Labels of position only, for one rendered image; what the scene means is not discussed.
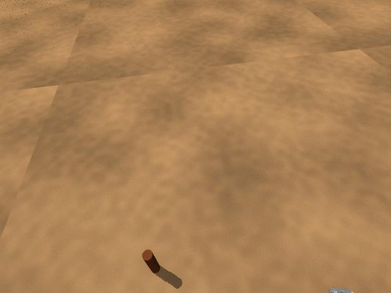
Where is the can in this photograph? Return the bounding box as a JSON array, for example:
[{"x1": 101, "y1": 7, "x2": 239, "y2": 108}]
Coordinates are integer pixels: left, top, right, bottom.
[{"x1": 142, "y1": 250, "x2": 160, "y2": 273}]

